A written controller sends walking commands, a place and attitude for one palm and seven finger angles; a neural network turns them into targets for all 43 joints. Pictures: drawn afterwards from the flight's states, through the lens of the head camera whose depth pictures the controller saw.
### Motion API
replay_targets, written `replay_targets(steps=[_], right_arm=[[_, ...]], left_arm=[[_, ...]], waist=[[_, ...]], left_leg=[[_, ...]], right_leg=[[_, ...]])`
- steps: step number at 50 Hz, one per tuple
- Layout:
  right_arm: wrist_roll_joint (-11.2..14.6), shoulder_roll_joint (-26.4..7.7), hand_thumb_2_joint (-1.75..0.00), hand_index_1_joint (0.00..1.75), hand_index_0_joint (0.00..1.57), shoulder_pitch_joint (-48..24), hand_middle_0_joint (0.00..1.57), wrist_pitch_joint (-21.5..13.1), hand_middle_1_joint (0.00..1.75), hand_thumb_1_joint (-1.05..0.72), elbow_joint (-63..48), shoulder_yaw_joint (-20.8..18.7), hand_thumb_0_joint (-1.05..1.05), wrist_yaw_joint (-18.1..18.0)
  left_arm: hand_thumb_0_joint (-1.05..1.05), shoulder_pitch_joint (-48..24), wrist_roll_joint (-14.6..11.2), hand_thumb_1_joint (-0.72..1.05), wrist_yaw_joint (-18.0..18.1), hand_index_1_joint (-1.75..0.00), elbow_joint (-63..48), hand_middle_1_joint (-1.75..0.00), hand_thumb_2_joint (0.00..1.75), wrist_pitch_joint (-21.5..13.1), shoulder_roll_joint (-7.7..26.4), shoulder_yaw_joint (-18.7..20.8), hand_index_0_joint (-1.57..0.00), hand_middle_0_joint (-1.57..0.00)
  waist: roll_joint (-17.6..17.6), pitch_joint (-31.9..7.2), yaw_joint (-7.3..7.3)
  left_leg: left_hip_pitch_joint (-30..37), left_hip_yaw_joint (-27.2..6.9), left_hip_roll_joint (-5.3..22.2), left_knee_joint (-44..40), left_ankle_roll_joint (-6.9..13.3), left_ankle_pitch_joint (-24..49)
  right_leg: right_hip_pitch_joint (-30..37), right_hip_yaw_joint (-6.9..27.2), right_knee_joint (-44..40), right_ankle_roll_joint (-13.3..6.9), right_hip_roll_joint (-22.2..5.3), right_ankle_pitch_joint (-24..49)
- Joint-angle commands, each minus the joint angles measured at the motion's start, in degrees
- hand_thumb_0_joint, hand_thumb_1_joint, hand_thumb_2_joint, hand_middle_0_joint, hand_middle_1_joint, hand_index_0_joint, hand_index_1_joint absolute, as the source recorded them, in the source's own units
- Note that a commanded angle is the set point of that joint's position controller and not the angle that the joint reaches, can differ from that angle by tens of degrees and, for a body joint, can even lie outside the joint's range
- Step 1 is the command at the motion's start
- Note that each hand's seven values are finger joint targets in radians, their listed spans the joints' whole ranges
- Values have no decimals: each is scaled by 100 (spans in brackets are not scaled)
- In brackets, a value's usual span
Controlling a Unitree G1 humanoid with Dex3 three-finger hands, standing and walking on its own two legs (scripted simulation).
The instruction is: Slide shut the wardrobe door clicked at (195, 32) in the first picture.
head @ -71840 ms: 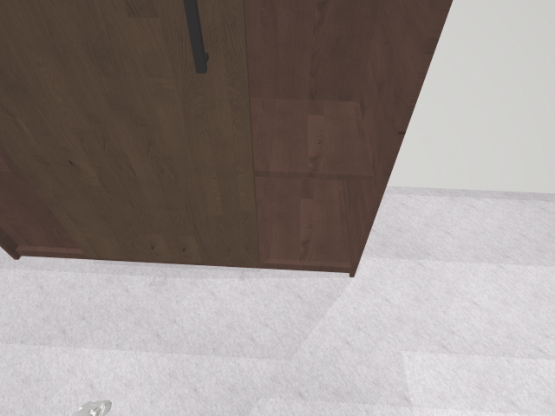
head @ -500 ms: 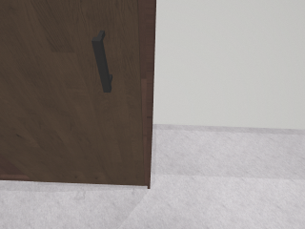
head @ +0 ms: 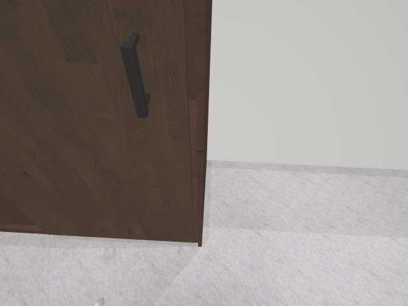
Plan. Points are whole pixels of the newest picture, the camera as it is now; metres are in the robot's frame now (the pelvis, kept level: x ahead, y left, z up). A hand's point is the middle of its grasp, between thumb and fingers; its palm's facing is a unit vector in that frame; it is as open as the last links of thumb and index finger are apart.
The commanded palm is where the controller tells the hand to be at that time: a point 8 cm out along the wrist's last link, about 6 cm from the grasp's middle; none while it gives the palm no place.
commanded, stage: raise the hand with hooked fingers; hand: left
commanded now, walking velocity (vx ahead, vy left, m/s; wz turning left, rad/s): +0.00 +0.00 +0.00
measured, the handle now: (138, 77) +0.47 +0.16 +0.21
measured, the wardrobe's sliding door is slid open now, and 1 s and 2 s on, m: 0.02 0.02 0.02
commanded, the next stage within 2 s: none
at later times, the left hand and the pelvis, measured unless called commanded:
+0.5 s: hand (84, 281) +0.15 +0.21 +0.03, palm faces +0.08 -0.99 -0.07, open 9.6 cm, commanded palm +0.13 +0.27 +0.04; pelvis -0.03 -0.01 -0.05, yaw +5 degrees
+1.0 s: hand (43, 226) +0.20 +0.26 +0.12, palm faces +0.07 -0.99 -0.09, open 12.5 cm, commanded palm +0.17 +0.31 +0.14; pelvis -0.02 +0.01 -0.01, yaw +3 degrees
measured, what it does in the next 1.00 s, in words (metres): stands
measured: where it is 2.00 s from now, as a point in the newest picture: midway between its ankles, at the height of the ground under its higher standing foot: outside the picture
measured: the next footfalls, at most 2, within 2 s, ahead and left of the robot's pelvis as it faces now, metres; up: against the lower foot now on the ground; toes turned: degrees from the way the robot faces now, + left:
none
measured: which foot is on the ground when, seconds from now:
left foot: down 0.00-1.00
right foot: down 0.00-1.00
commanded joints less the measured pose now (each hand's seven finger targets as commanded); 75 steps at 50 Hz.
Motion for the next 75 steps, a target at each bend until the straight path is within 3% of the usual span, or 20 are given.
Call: replay_targets(steps=[1,2,4,6,8,10,13,14,16,19,23,26,28,33,37,47,52,53,56,75], right_arm=[[120,-912,-90,30,20,-643,20,-1154,30,-90,-1838,-394,0,-196],[13,-966,-90,30,20,-583,20,-1172,30,-90,-1833,-488,0,-174],[-31,-895,-90,30,20,-714,20,-1147,30,-90,-2127,-547,0,-41],[-23,-933,-90,30,20,-900,20,-1143,30,-90,-2424,-615,0,145],[60,-1027,-90,30,20,-946,20,-1162,30,-90,-2837,-668,0,284],[151,-1073,-90,30,20,-1091,20,-1098,30,-90,-3317,-634,0,225],[156,-957,-90,30,20,-899,20,-975,30,-90,-3543,-549,0,37],[143,-926,-90,30,20,-841,20,-972,30,-90,-3573,-538,0,11],[90,-864,-90,30,20,-660,20,-1012,30,-90,-3463,-479,0,-34],[74,-928,-90,30,20,-533,20,-1101,30,-90,-3228,-375,0,-109],[174,-1030,-90,30,20,-579,20,-1232,30,-90,-3066,-281,0,-178],[216,-1005,-90,30,20,-723,20,-1249,30,-90,-3107,-240,0,-211],[207,-961,-90,30,20,-810,20,-1235,30,-90,-3111,-208,0,-217],[180,-912,-90,30,20,-836,20,-1343,30,-90,-3158,-159,0,-147],[225,-974,-90,30,20,-707,20,-1484,30,-90,-3073,-173,0,-139],[276,-1003,-90,30,20,-818,20,-1619,30,-90,-2941,-73,0,-291],[309,-1016,-90,30,20,-944,20,-1550,30,-90,-2935,2,0,-323],[303,-1020,-90,30,20,-924,20,-1509,30,-90,-2922,19,0,-317],[331,-995,-90,30,20,-1014,20,-1425,30,-90,-2977,51,0,-312],[452,-1032,-90,30,20,-1417,20,-965,30,-90,-3020,186,0,-298]], left_arm=[[0,-826,-557,78,138,-37,-3946,-37,85,-1079,403,387,-21,-21],[0,-455,-575,76,-32,-39,-3377,-39,84,-1376,578,767,-21,-21],[0,915,-772,71,-672,-42,-2214,-42,82,-2103,48,756,-21,-21],[0,1386,-1003,67,-1498,-45,-1971,-45,80,-2961,-64,710,-22,-22],[0,1220,-1093,62,-2304,-48,-1914,-48,78,-3449,504,1032,-22,-22],[0,854,-1272,57,-2594,-51,-2692,-51,76,-3150,1012,1433,-22,-22],[0,-22,-1583,50,-2385,-55,-3850,-55,73,-2747,1272,1835,-23,-23],[0,-350,-1565,48,-2241,-57,-4383,-57,72,-2782,1272,1833,-23,-23],[0,-790,-1457,43,-1994,-60,-5142,-60,70,-2983,1146,1591,-23,-23],[0,-1425,-1260,36,-1993,-64,-5319,-64,67,-3173,1158,1124,-24,-24],[0,-1253,-1309,27,-2400,-70,-4588,-70,63,-2661,1380,1155,-25,-25],[0,-970,-1451,20,-2510,-75,-4379,-75,60,-2023,1704,1641,-25,-25],[0,-801,-1607,15,-2438,-78,-4138,-78,58,-1708,1881,2062,-25,-25],[0,-844,-1797,4,-2292,-86,-4585,-86,53,-1563,1816,2254,-26,-26],[0,-1013,-1764,-6,-2351,-92,-4668,-92,49,-1465,1748,2078,-27,-27],[0,-2261,-1701,-29,-2341,-107,-5038,-107,39,-927,2235,2372,-29,-29],[0,-2781,-1685,-41,-2455,-114,-4800,-114,34,-442,2473,2531,-29,-29],[0,-2806,-1683,-43,-2471,-115,-4754,-115,33,-341,2523,2571,-29,-29],[0,-3171,-1685,-50,-2560,-120,-4793,-120,30,-63,2612,2613,-30,-30],[0,-5238,-1621,-50,-2959,-120,-4059,-120,30,1019,3790,3211,-30,-30]], waist=[[632,-639,-330],[4,-523,-319],[-1099,-363,33],[-1286,-446,205],[-789,-731,248],[-441,-1290,324],[-251,-1572,189],[71,-1645,119],[465,-1696,-98],[547,-1308,-422],[575,-1120,-361],[529,-1393,-64],[170,-1392,109],[70,-1481,225],[204,-1298,108],[559,-1218,157],[764,-1029,214],[602,-975,242],[647,-1161,225],[681,-1307,254]], left_leg=[[284,-434,5,353,88,2005],[-236,-394,-49,577,82,1434],[-1285,-333,-139,1016,-1,792],[-2106,-279,-177,1549,-62,361],[-2460,-235,-268,1956,-56,186],[-2505,-66,-336,2051,56,83],[-2425,-155,-309,2128,110,-85],[-2220,-211,-251,2127,142,6],[-1832,-322,-154,2149,191,244],[-1703,-494,-61,2142,247,132],[-1654,-593,-66,1894,259,-24],[-1545,-554,-87,1625,233,108],[-1543,-593,-87,1478,209,270],[-1190,-550,-92,1181,195,749],[-929,-504,-87,998,208,726],[-140,-613,-81,435,206,855],[38,-637,-89,208,185,925],[70,-649,-84,177,181,1023],[289,-635,-99,122,193,1173],[662,-625,-195,-154,224,1187]], right_leg=[[-1034,-352,159,63,-39,1174],[-1339,-406,204,91,-20,1005],[-1771,-453,731,97,44,612],[-2061,-270,1255,75,-13,446],[-1949,97,1471,7,-179,444],[-1676,358,1376,77,-246,216],[-1683,536,1208,216,-226,-189],[-1771,520,1213,196,-184,-120],[-1932,340,1317,145,-88,281],[-2256,228,1304,102,19,211],[-2036,229,991,94,12,26],[-1484,252,747,118,-74,95],[-1130,217,648,134,-72,211],[-803,15,618,165,-11,1035],[-931,-75,464,168,12,1041],[-591,-267,110,85,54,1026],[-393,-272,-81,53,58,1143],[-308,-275,-131,43,86,1245],[-235,-267,-198,57,74,1440],[68,-147,-658,23,4,1511]])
